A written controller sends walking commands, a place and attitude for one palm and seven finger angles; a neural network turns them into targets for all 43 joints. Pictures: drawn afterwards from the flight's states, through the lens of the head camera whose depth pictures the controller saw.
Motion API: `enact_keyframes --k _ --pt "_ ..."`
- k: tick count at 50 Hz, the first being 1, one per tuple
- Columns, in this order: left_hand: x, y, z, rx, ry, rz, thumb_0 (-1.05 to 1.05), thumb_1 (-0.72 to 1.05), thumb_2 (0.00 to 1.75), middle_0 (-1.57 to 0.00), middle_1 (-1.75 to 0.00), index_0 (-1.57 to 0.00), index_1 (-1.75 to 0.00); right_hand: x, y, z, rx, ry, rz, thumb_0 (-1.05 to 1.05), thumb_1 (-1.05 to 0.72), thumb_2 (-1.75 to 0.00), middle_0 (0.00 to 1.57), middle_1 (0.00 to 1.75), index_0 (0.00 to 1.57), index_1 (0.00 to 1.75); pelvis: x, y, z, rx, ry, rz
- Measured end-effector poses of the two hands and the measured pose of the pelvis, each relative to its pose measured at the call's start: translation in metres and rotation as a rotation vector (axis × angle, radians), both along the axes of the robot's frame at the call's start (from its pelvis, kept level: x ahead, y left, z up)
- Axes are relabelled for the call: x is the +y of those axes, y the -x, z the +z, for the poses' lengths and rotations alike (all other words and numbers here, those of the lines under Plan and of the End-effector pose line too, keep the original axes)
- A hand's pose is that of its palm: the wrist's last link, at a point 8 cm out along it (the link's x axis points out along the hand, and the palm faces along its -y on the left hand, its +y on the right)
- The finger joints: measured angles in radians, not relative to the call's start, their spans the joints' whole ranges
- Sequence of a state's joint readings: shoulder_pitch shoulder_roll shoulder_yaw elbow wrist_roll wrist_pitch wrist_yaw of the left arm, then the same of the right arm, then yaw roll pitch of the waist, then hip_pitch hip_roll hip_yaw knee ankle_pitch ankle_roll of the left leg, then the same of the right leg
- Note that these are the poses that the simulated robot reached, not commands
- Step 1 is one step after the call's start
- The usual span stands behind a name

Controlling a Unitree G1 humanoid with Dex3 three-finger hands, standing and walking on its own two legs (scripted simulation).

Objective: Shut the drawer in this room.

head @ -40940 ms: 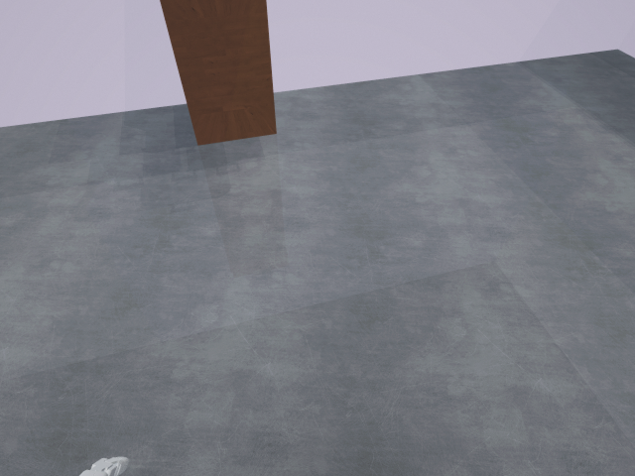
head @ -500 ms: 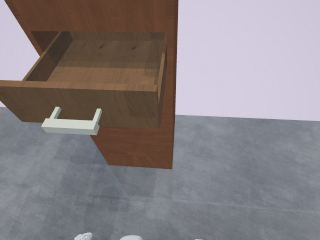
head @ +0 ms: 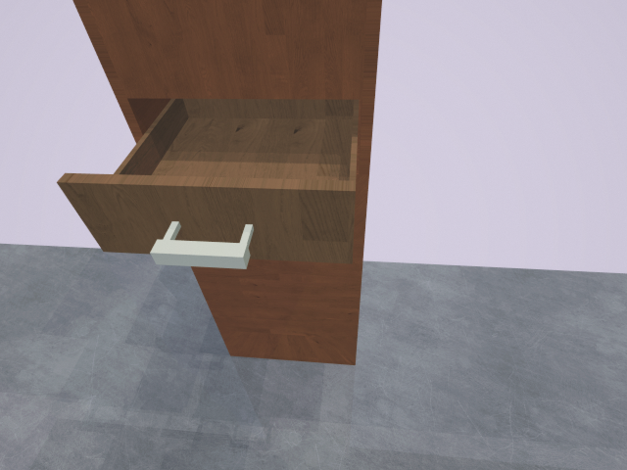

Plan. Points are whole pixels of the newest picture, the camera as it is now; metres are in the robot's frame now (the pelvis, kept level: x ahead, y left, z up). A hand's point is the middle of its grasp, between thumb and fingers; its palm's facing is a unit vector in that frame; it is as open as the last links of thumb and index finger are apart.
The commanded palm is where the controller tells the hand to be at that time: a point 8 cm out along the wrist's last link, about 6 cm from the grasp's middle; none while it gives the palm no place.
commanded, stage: come to a stop and stand still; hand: left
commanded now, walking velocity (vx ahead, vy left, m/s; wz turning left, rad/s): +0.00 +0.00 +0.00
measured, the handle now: (206, 241) +0.37 +0.17 +0.12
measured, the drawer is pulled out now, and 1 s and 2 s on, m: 0.22 0.22 0.22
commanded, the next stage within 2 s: look again from close up in 0.88 s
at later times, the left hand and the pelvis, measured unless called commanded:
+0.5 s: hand out of the picture +0.06 +0.17 -0.16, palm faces +0.00 -0.98 -0.22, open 7.3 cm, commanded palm none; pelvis +0.03 -0.01 +0.01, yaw +0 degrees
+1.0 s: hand out of the picture +0.05 +0.15 -0.17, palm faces +0.02 -0.98 -0.19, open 7.3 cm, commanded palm none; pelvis +0.05 -0.02 +0.01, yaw +0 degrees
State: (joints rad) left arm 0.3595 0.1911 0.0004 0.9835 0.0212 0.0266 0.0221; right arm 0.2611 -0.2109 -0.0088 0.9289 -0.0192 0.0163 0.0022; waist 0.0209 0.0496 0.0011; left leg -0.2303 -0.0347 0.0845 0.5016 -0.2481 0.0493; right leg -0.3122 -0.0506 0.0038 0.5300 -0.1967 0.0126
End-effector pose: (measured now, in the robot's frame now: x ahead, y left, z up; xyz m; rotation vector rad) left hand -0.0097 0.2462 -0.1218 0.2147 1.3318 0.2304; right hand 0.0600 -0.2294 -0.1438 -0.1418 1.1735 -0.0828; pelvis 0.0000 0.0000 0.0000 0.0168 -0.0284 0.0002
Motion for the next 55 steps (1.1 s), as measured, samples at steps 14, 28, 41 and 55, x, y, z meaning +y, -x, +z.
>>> enact_keyframes --k 14,28,41,55 --pt "-0.025 -0.030 -0.009 0.021 0.076 -0.033 0.01 0.91 0.90 -0.20 -0.30 -0.20 -0.29 0.000 0.056 -0.001 0.224 0.012 -0.048 0.00 -0.91 -0.89 0.20 0.30 0.20 0.30 -0.002 -0.017 0.006 0.006 0.001 -0.003" --pt "-0.029 -0.068 -0.010 -0.013 0.069 -0.044 0.01 0.93 0.90 -0.20 -0.30 -0.20 -0.29 0.005 0.033 0.000 0.217 -0.004 -0.059 0.00 -0.90 -0.89 0.20 0.30 0.20 0.30 -0.010 -0.035 0.007 0.003 0.007 -0.005" --pt "-0.037 -0.063 -0.013 0.029 0.087 -0.025 0.01 0.93 0.90 -0.20 -0.30 -0.20 -0.29 -0.007 0.008 0.004 0.196 0.024 -0.052 0.00 -0.91 -0.89 0.20 0.30 0.20 0.30 -0.014 -0.047 0.008 0.008 0.010 -0.005" --pt "-0.043 -0.061 -0.015 0.055 0.105 -0.014 0.01 0.92 0.90 -0.20 -0.30 -0.20 -0.29 -0.008 0.002 0.006 0.208 0.032 -0.051 0.00 -0.90 -0.89 0.20 0.30 0.20 0.30 -0.016 -0.054 0.009 0.012 0.014 -0.005"
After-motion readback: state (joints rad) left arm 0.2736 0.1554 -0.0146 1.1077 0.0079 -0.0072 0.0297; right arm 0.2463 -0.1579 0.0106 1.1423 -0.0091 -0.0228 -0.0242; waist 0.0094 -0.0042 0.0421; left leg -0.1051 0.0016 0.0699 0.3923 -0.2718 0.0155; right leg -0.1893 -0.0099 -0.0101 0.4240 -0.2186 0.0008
